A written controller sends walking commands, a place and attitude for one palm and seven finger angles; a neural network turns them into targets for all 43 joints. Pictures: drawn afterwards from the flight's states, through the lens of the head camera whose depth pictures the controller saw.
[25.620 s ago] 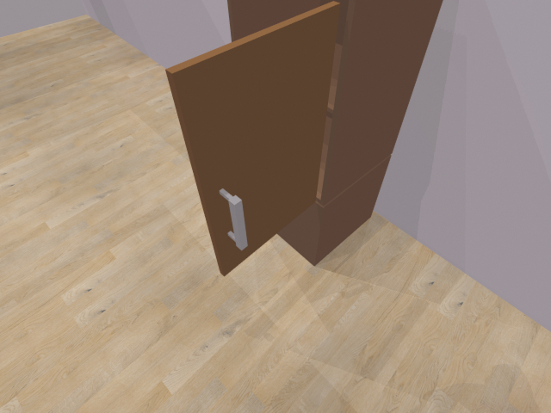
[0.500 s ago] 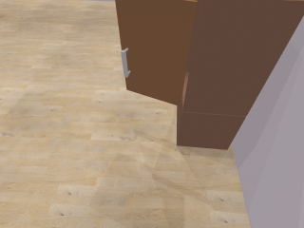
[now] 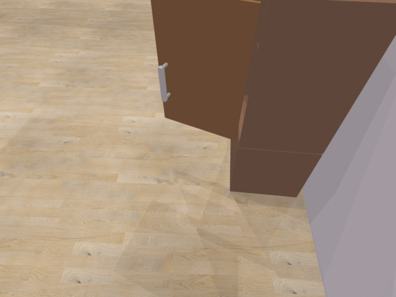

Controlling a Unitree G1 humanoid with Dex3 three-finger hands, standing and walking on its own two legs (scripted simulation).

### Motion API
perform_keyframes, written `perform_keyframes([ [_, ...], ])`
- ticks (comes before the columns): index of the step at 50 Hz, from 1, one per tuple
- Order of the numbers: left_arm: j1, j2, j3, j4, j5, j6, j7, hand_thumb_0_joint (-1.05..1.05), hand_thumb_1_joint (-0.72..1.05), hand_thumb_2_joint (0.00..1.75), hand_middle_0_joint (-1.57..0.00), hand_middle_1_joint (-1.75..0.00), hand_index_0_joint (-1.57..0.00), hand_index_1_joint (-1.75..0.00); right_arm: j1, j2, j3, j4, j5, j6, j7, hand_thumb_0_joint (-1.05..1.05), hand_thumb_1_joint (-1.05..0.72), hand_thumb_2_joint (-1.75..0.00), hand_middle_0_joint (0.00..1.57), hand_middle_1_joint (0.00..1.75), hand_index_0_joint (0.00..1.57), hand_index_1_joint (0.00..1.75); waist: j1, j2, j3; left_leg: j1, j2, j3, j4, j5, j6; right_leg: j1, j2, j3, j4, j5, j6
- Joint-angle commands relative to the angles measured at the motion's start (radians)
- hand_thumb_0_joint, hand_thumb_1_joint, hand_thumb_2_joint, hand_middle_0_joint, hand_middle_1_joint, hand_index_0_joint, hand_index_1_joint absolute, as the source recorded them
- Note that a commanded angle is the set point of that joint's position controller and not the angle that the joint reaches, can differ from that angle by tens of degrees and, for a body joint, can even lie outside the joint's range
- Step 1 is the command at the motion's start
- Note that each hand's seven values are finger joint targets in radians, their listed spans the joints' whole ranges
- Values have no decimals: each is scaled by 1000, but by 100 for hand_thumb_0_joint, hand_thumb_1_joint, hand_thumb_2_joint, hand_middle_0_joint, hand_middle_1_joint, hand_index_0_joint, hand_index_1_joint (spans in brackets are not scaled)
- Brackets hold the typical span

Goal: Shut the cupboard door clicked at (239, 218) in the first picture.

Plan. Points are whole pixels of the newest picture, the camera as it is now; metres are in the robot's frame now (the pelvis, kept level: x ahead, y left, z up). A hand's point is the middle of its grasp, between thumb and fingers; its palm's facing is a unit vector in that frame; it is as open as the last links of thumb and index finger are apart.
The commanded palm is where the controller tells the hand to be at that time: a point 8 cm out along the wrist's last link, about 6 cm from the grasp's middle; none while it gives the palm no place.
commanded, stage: look to check the result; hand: left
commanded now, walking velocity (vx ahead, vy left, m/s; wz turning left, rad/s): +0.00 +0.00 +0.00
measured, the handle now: (165, 82) +0.97 +0.21 -0.12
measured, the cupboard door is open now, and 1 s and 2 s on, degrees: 71 71 71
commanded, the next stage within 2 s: walk to a spot facing it in 0.40 s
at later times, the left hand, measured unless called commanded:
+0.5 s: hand out of the picture +0.05 +0.19 -0.17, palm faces +0.03 -0.97 -0.25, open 7.4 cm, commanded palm none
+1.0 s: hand out of the picture +0.01 +0.22 -0.20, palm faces +0.27 -0.94 -0.20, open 7.4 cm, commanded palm none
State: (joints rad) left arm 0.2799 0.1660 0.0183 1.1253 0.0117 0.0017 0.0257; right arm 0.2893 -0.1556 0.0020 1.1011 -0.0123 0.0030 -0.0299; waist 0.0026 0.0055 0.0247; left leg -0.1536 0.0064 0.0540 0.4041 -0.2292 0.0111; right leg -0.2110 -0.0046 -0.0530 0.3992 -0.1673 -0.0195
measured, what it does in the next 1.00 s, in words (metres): stands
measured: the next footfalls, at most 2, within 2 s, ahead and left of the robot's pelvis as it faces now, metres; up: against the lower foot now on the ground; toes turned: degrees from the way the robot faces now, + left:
right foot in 1.34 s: +0.08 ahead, -0.12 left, +0.00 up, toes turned +27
left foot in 1.78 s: -0.06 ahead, +0.11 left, +0.00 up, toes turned +53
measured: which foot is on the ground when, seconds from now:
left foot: down 0.00-1.00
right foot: down 0.00-0.90, up 0.92-1.00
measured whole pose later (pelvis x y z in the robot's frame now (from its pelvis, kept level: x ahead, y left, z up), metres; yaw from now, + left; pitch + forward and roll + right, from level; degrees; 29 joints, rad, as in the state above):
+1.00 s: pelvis +0.00 +0.02 -0.02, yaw +15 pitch +0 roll -1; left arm 0.17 0.22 0.08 0.97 0.02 0.07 0.02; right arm 0.25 -0.16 -0.03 0.99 -0.03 0.05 -0.01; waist -0.02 -0.04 0.09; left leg -0.33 0.00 0.04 0.63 -0.30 0.04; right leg -0.43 -0.07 -0.09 0.97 -0.46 0.02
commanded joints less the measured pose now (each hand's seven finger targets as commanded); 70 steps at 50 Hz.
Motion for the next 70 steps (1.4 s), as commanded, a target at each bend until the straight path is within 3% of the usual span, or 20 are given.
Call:
perform_keyframes([
  [1,26,127,24,-34,2,-22,7,0,90,90,-20,-30,-20,-30,46,-131,-27,-28,-2,-18,-6,0,-90,-90,20,30,20,30,-5,-1,28,-41,100,-100,-101,85,20,33,-95,105,-67,60,-25],
  [26,-79,229,36,-47,0,-31,-3,0,90,90,-20,-30,-20,-30,-56,-225,-33,-28,-4,-20,-1,0,-90,-90,20,30,20,30,-2,2,7,-4,106,-103,-119,117,9,96,-113,113,-99,117,-37],
  [30,-36,173,33,-51,-2,-10,8,0,90,90,-20,-30,-20,-30,-17,-141,-18,-32,-4,2,5,0,-90,-90,20,30,20,30,3,-17,-3,-64,84,-95,-51,154,-8,121,-148,81,-38,157,-28],
  [33,-30,216,56,-79,2,1,12,0,90,90,-20,-30,-20,-30,-19,-143,-32,-57,-2,18,9,0,-90,-90,20,30,20,30,10,-88,-5,-127,40,-65,81,91,-19,119,-236,118,-53,152,-80],
  [38,-60,225,80,-147,23,7,18,0,90,90,-20,-30,-20,-30,-52,-131,-59,-112,-1,42,16,0,-90,-90,20,30,20,30,15,-149,19,-253,47,-51,531,-318,-26,60,-394,134,-107,210,-209],
  [43,-111,221,92,-202,14,13,12,0,90,90,-20,-30,-20,-30,40,-106,-60,-119,-3,33,34,0,-90,-90,20,30,20,30,-45,-66,-17,-66,55,2,149,-40,-37,-39,-325,-53,106,116,-73],
  [44,-89,184,88,-209,7,23,7,0,90,90,-20,-30,-20,-30,68,-150,-69,-119,-10,27,35,0,-90,-90,20,30,20,30,-51,133,-11,-8,120,-149,-5,70,-5,-147,-239,-106,263,-62,-10],
  [45,-91,127,76,-241,0,34,3,0,90,90,-20,-30,-20,-30,99,-254,-94,-130,-23,24,26,0,-90,-90,20,30,20,30,-69,414,20,-13,346,-507,-142,264,98,-337,-86,-124,490,-444,73],
  [46,-162,145,74,-273,12,43,6,0,90,90,-20,-30,-20,-30,120,-282,-103,-127,-31,31,14,0,-90,-90,20,30,20,30,-94,314,27,-68,398,-548,-168,225,172,-339,-70,9,636,-451,51],
  [47,-138,149,82,-279,12,40,-1,0,90,90,-20,-30,-20,-30,71,-279,-100,-147,-29,31,14,0,-90,-90,20,30,20,30,-54,199,8,-129,368,-479,-187,-10,175,-302,-89,41,679,-363,38],
  [48,-151,140,91,-267,21,43,-3,0,90,90,-20,-30,-20,-30,21,-254,-96,-167,-29,24,8,0,-90,-90,20,30,20,30,-42,236,26,-158,293,-457,-190,-72,125,-333,-80,48,709,-296,46],
  [50,-138,154,92,-261,19,35,-11,0,90,90,-20,-30,-20,-30,-10,-225,-83,-182,-23,12,-1,0,-90,-90,20,30,20,30,-27,176,12,-97,246,-406,-153,83,95,-374,-76,75,734,-201,63],
  [53,-115,131,85,-262,10,22,-10,0,90,90,-20,-30,-20,-30,15,-227,-88,-182,-19,3,-6,0,-90,-90,20,30,20,30,-26,66,-75,45,224,-360,-85,317,130,-378,-63,70,692,-181,83],
  [61,-129,126,73,-306,2,23,-4,0,90,90,-20,-30,-20,-30,-12,-253,-111,-203,-24,26,7,0,-90,-90,20,30,20,30,-41,184,-89,-5,184,-428,-52,318,148,-204,-2,44,377,-261,79],
  [64,-21,157,80,-284,-2,18,2,0,90,90,-20,-30,-20,-30,-80,-248,-118,-236,-14,34,14,0,-90,-90,20,30,20,30,13,174,-99,-156,129,-434,-2,227,106,26,22,38,138,-135,66],
  [65,30,184,89,-275,1,12,6,0,90,90,-20,-30,-20,-30,-109,-220,-117,-250,-7,36,17,0,-90,-90,20,30,20,30,43,95,-101,-280,76,-401,48,59,61,161,-31,71,-16,-74,56],
  [66,42,267,106,-281,18,3,13,0,90,90,-20,-30,-20,-30,-90,-156,-114,-266,3,37,23,0,-90,-90,20,30,20,30,48,-174,-86,-477,-52,-263,252,-200,-17,270,-272,328,-172,-207,-21],
  [67,-4,317,106,-297,24,8,15,0,90,90,-20,-30,-20,-30,-102,-157,-116,-278,-6,37,23,0,-90,-90,20,30,20,30,40,-310,-29,-506,-119,-140,555,-367,-53,111,-481,510,-211,-175,-118],
  [69,-139,231,90,-335,16,5,21,0,90,90,-20,-30,-20,-30,-70,-178,-126,-258,-17,54,39,0,-90,-90,20,30,20,30,-36,-155,24,-447,-37,-182,799,-275,-39,-76,-419,354,-201,-215,-145],
  [70,-171,218,85,-341,16,1,18,0,90,90,-20,-30,-20,-30,-69,-164,-121,-241,-18,60,45,0,-90,-90,20,30,20,30,-49,-175,42,-452,-18,-149,848,-220,-52,-65,-352,279,-163,-120,-128],
])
